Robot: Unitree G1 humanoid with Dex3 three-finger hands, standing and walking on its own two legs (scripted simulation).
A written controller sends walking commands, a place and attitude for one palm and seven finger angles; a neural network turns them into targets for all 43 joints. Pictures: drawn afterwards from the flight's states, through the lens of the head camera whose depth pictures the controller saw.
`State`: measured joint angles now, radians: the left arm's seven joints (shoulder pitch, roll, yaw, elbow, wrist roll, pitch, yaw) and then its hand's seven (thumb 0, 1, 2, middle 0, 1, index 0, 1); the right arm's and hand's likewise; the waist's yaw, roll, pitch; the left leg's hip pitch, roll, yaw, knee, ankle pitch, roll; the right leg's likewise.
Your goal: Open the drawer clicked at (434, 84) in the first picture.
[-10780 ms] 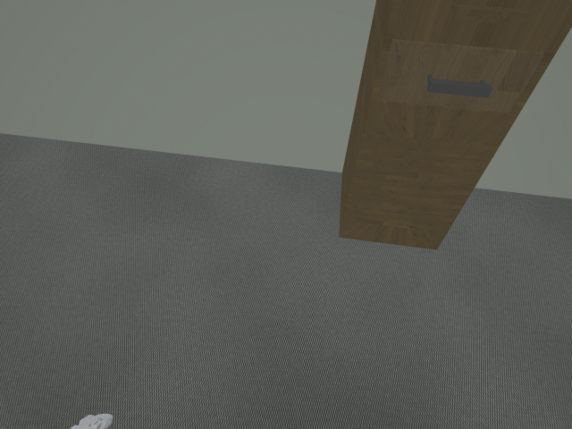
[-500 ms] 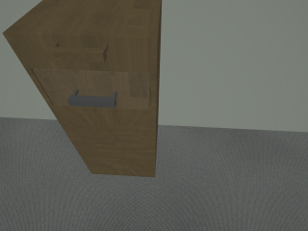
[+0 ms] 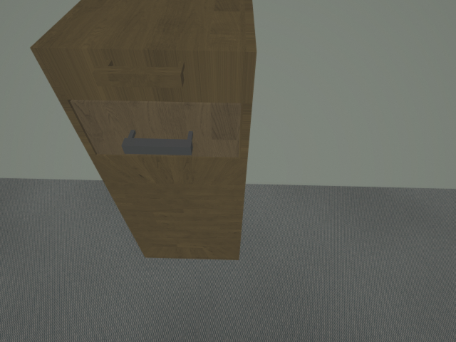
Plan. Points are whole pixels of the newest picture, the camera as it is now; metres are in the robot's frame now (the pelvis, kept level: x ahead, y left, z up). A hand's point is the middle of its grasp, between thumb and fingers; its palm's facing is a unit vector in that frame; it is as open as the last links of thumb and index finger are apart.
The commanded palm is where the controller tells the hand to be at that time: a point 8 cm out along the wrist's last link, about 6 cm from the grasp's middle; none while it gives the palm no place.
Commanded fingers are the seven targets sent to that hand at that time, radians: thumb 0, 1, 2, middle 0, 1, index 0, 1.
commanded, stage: look again from close up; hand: left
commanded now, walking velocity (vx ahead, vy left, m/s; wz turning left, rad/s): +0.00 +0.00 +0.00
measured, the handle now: (159, 140) +0.54 +0.21 +0.01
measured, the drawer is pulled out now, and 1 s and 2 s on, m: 0.00 0.00 0.00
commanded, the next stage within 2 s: raise the hand with hooked fingers in 0.06 s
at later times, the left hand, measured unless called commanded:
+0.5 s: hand (120, 311) +0.17 +0.20 -0.04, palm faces -0.09 -0.17 -0.98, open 8.2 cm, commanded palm +0.14 +0.22 -0.01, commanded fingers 0.00 0.48 0.72 -0.23 -0.57 -0.23 -0.57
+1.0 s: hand (113, 270) +0.22 +0.22 +0.01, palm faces -0.04 -0.09 -1.00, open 11.1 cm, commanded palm +0.20 +0.21 +0.07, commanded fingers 0.00 -0.10 0.47 -0.27 -0.94 -0.27 -0.94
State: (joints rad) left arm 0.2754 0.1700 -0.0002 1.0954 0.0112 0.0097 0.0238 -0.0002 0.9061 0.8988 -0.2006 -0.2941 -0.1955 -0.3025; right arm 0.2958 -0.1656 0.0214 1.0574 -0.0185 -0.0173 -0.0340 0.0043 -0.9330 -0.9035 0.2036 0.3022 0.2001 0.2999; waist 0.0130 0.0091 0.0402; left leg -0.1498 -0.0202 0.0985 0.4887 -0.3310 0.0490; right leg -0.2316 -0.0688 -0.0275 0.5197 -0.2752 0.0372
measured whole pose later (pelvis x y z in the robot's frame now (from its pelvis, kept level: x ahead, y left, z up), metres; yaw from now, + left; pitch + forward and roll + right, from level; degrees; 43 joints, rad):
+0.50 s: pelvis -0.02 -0.04 -0.02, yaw -2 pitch +9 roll +2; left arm 0.45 0.36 0.02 0.02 0.98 -0.07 0.36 0.00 0.70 0.81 -0.21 -0.43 -0.21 -0.43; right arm 0.08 -0.28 -0.06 0.57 -0.05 -0.03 0.03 0.01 -0.92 -0.90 0.20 0.30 0.20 0.30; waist 0.05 0.00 -0.10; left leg -0.46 0.03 0.14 0.69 -0.38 0.00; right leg -0.58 -0.01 0.02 0.76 -0.34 -0.03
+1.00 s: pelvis -0.01 -0.05 -0.02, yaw +1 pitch +8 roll +1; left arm 0.27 0.45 0.04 -0.03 0.94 -0.03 0.23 0.00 0.11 0.56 -0.28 -0.80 -0.27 -0.81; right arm 0.16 -0.21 0.03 0.60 -0.05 0.08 -0.02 0.01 -0.90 -0.90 0.21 0.30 0.20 0.30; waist 0.05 0.05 -0.04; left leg -0.42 0.03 0.06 0.67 -0.38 -0.02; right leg -0.50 -0.01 -0.04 0.71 -0.34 -0.04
